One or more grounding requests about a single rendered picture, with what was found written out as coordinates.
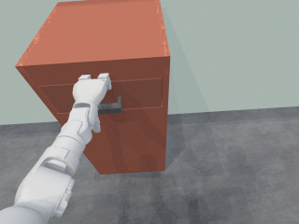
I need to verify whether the drawer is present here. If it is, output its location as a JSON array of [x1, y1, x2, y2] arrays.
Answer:
[[39, 77, 162, 113]]

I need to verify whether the handle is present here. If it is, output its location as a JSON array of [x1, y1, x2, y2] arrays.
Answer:
[[97, 95, 122, 115]]

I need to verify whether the left robot forearm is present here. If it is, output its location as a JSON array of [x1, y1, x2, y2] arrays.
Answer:
[[14, 100, 98, 204]]

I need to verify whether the cabinet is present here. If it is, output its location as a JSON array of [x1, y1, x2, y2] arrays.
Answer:
[[15, 0, 171, 175]]

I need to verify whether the left robot upper arm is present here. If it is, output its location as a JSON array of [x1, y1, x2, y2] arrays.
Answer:
[[0, 165, 75, 224]]

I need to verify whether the robot left hand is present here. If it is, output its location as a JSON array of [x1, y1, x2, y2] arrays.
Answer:
[[72, 73, 112, 133]]

